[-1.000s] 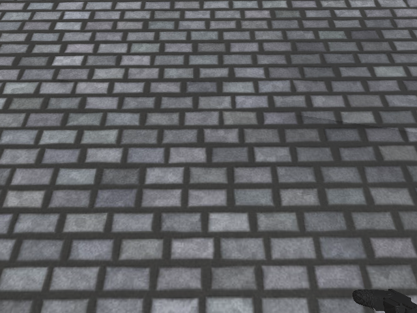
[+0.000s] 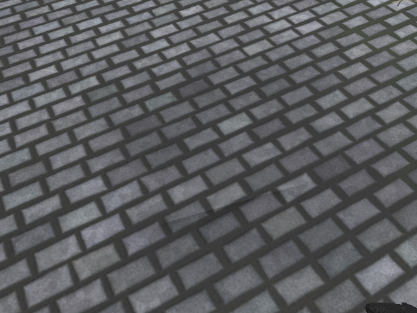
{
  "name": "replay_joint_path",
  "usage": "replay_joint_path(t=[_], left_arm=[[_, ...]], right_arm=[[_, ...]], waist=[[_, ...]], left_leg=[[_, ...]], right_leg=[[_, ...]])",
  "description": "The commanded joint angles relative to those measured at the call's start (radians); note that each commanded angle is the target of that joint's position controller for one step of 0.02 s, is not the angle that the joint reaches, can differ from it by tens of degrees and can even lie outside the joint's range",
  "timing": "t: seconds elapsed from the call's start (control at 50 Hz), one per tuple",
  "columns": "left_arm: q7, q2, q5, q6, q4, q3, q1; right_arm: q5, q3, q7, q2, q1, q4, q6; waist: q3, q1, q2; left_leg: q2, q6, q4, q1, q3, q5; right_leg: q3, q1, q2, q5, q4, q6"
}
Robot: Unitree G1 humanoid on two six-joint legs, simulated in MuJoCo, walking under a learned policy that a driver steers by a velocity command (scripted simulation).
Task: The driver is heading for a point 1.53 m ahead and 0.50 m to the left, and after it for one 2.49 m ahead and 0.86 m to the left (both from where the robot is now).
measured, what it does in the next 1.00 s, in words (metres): walks ahead, turning left: left foot, then right foot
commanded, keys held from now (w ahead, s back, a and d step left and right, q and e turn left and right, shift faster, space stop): w+q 0.86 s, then w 0.02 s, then no key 0.12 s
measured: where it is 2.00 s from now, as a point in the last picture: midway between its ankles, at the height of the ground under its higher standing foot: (183, 247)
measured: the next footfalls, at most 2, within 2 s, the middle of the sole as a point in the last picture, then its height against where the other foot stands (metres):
left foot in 0.10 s outside the picture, level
right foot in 0.60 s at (248, 291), level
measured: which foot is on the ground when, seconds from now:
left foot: up 0.00-0.08, down 0.10-0.60, up 0.62-1.00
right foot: down 0.00-0.12, up 0.14-0.58, down 0.60-1.00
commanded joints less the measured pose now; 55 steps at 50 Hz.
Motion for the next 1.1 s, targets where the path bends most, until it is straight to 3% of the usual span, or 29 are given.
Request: replay_joint_path(t=[0.02,0.06,0.08,0.1,0.12,0.14,0.16,0.18,0.2,0.22,0.3,0.42,0.52,0.56,0.58,0.6,0.62,0.64,0.66,0.68,0.7,0.72,0.78,0.92,1.0,1.04,1.06,1.08,1.1], left_arm=[[0.008,0.166,0.002,0.001,-0.003,0.043,0.07],[0.013,0.183,0.005,0.007,-0.006,0.047,0.037],[0.016,0.184,0.007,0.013,-0.011,0.045,0.013],[0.021,0.171,0.013,0.016,-0.024,0.036,-0.001],[0.019,0.111,0.029,0.005,-0.059,0.015,0.073],[0.009,0.07,0.022,-0.017,-0.052,-0.001,0.105],[-0.005,0.142,-0.003,-0.042,-0.074,0.008,0.032],[-0.013,0.152,-0.022,-0.059,-0.099,0.008,-0.066],[-0.013,0.141,-0.01,-0.07,-0.112,0.007,-0.116],[-0.008,0.147,0.015,-0.069,-0.114,0.015,-0.126],[0.0,0.103,0.027,-0.043,-0.129,0.011,-0.107],[-0.007,0.057,0.016,-0.049,-0.184,-0.007,-0.319],[-0.024,0.1,0.0,-0.069,-0.206,0.009,-0.377],[-0.021,0.128,-0.001,-0.078,-0.183,0.025,-0.283],[-0.014,0.159,0.01,-0.082,-0.164,0.04,-0.179],[-0.004,0.217,0.023,-0.081,-0.151,0.055,-0.02],[-0.009,0.283,0.027,-0.064,-0.111,0.071,0.046],[-0.013,0.187,0.005,-0.058,-0.123,0.053,0.026],[-0.009,0.125,0.005,-0.053,-0.131,0.036,-0.015],[-0.01,0.112,0.014,-0.047,-0.132,0.028,-0.063],[-0.011,0.093,0.017,-0.044,-0.122,0.021,-0.092],[-0.01,0.082,0.023,-0.045,-0.116,0.016,-0.106],[-0.012,0.098,0.012,-0.056,-0.091,0.024,-0.109],[-0.006,0.159,0.006,-0.041,-0.035,0.036,-0.092],[-0.002,0.2,-0.018,-0.02,0.007,0.042,-0.04],[0.004,0.215,-0.031,-0.011,0.013,0.045,-0.063],[0.006,0.192,-0.025,-0.011,0.017,0.036,-0.045],[0.005,0.137,0.018,-0.018,-0.012,0.012,-0.026],[-0.018,0.046,0.033,-0.022,0.001,-0.031,0.151]], right_arm=[[0.008,-0.015,0.019,-0.095,-0.135,-0.105,-0.024],[0.009,-0.027,0.024,-0.122,-0.045,-0.086,-0.022],[0.006,-0.043,0.021,-0.148,0.066,-0.054,-0.02],[0.001,-0.061,0.016,-0.187,0.21,-0.02,-0.016],[-0.01,-0.08,0.011,-0.272,0.327,-0.014,-0.013],[0.013,-0.076,0.017,-0.242,0.36,0.006,-0.006],[0.025,-0.057,0.015,-0.183,0.321,-0.003,-0.003],[0.013,-0.051,0.008,-0.158,0.272,-0.023,0.003],[0.002,-0.047,0.006,-0.148,0.228,-0.033,0.007],[-0.004,-0.038,0.002,-0.126,0.202,-0.043,0.005],[0.002,-0.044,-0.017,-0.15,0.206,-0.056,0.011],[0.017,-0.056,-0.047,-0.177,0.295,-0.033,0.035],[0.02,-0.058,-0.057,-0.169,0.344,-0.024,0.057],[0.017,-0.059,-0.057,-0.162,0.314,-0.036,0.062],[0.012,-0.048,-0.052,-0.13,0.3,-0.049,0.06],[-0.007,-0.028,-0.049,-0.076,0.302,-0.073,0.055],[0.021,-0.008,-0.047,-0.019,0.455,-0.1,0.045],[0.034,-0.025,-0.05,-0.128,0.443,-0.072,0.045],[0.027,-0.041,-0.049,-0.18,0.327,-0.083,0.05],[0.016,-0.043,-0.05,-0.17,0.273,-0.095,0.054],[0.007,-0.046,-0.047,-0.158,0.24,-0.109,0.055],[0.012,-0.047,-0.039,-0.139,0.241,-0.115,0.059],[0.019,-0.036,-0.03,-0.083,0.227,-0.138,0.073],[0.003,-0.013,-0.002,-0.041,0.059,-0.191,0.053],[-0.001,-0.022,0.018,-0.064,0.009,-0.223,0.043],[-0.013,-0.047,0.016,-0.113,0.129,-0.192,0.043],[-0.018,-0.067,0.005,-0.159,0.222,-0.164,0.045],[-0.034,-0.082,-0.017,-0.241,0.329,-0.152,0.054],[-0.048,-0.06,-0.022,-0.259,0.272,-0.173,0.059]], waist=[[0.044,0.024,-0.133],[-0.013,-0.029,-0.153],[-0.088,-0.092,-0.144],[-0.187,-0.161,-0.109],[-0.323,-0.148,0.072],[-0.374,-0.138,0.247],[-0.272,-0.161,0.135],[-0.162,-0.162,0.051],[-0.073,-0.134,-0.033],[-0.052,-0.107,-0.051],[-0.046,-0.064,0.007],[-0.021,-0.137,0.026],[-0.021,-0.137,0.05],[-0.049,-0.077,0.074],[-0.13,-0.024,0.06],[-0.276,0.038,-0.05],[-0.374,-0.033,-0.379],[-0.3,-0.011,-0.279],[-0.166,0.018,-0.175],[-0.092,0.001,-0.111],[-0.039,-0.016,-0.112],[-0.02,-0.038,-0.138],[-0.004,-0.055,-0.154],[0.029,-0.019,-0.097],[-0.005,-0.023,-0.133],[-0.077,-0.108,-0.141],[-0.133,-0.154,-0.11],[-0.259,-0.179,0.028],[-0.45,-0.073,0.211]], left_leg=[[0.0,0.056,-0.028,-0.077,0.01,-0.094],[-0.047,0.095,-0.03,0.051,0.048,-0.175],[-0.09,0.122,-0.047,0.208,0.081,-0.16],[-0.061,0.161,-0.035,0.437,0.026,-0.107],[0.155,0.292,-0.042,0.789,-0.357,-0.131],[0.281,0.412,-0.203,0.971,-0.753,-0.306],[0.263,0.362,-0.243,0.929,-0.721,-0.463],[0.225,0.323,-0.257,0.802,-0.591,-0.443],[0.185,0.303,-0.277,0.66,-0.498,-0.343],[0.152,0.289,-0.292,0.579,-0.437,-0.24],[0.102,0.304,-0.333,0.442,-0.336,-0.043],[0.02,0.223,-0.312,0.343,-0.251,-0.083],[0.068,0.2,-0.198,0.476,-0.387,-0.141],[0.06,0.175,-0.115,0.481,-0.408,-0.077],[0.013,0.146,0.017,0.436,-0.369,-0.042],[-0.054,0.109,0.29,0.303,-0.278,-0.208],[-0.176,0.05,0.584,-0.049,-0.155,-0.698],[-0.079,0.037,0.711,-0.171,-0.166,-0.675],[-0.047,0.029,0.737,-0.194,-0.15,-0.576],[-0.016,0.02,0.72,-0.164,-0.12,-0.503],[0.007,0.014,0.677,-0.15,-0.115,-0.458],[0.031,0.014,0.652,-0.11,-0.108,-0.431],[0.056,0.002,0.585,-0.1,-0.076,-0.389],[0.027,0.006,0.198,-0.023,-0.005,-0.087],[-0.031,0.047,0.053,0.083,0.033,-0.11],[-0.081,0.09,-0.041,0.259,0.057,-0.097],[-0.091,0.116,-0.093,0.433,0.053,0.039],[0.101,0.178,-0.01,0.719,-0.152,0.509],[0.393,0.405,0.026,0.988,-0.512,0.793]], right_leg=[[0.105,0.088,-0.335,0.44,-0.022,-0.115],[0.057,0.116,-0.324,0.735,0.072,-0.088],[0.012,0.102,-0.291,0.914,0.204,-0.069],[-0.033,0.003,-0.248,0.901,0.402,-0.036],[-0.081,-0.318,-0.134,0.521,0.757,0.032],[-0.035,-0.607,0.004,-0.211,1.002,0.083],[0.053,-0.732,-0.064,-0.202,1.064,0.066],[0.037,-0.752,-0.106,-0.127,1.031,0.056],[0.018,-0.738,-0.14,-0.073,0.943,0.054],[0.015,-0.687,-0.169,-0.031,0.856,0.059],[-0.021,-0.611,-0.177,0.017,0.677,0.115],[-0.043,-0.49,-0.103,0.383,0.293,0.151],[-0.002,-0.451,-0.081,0.302,0.167,0.121],[-0.018,-0.32,-0.084,0.262,0.116,0.079],[0.005,-0.136,-0.134,0.266,0.114,0.037],[0.171,0.127,-0.308,0.218,0.143,-0.029],[0.619,0.405,-0.525,0.056,0.077,-0.201],[0.683,0.351,-0.53,-0.154,0.034,-0.187],[0.512,0.227,-0.473,-0.134,0.015,-0.138],[0.383,0.105,-0.426,-0.009,-0.008,-0.11],[0.297,0.02,-0.39,0.089,-0.032,-0.102],[0.22,-0.041,-0.359,0.148,-0.059,-0.089],[0.097,-0.102,-0.349,0.242,-0.123,-0.111],[-0.147,-0.109,-0.31,0.529,-0.121,-0.088],[-0.168,-0.019,-0.338,0.715,-0.017,-0.054],[-0.187,0.001,-0.318,0.852,0.149,-0.016],[-0.221,-0.063,-0.277,0.808,0.303,0.023],[-0.243,-0.273,-0.215,0.409,0.588,0.076],[-0.138,-0.539,-0.102,-0.433,0.923,0.136]])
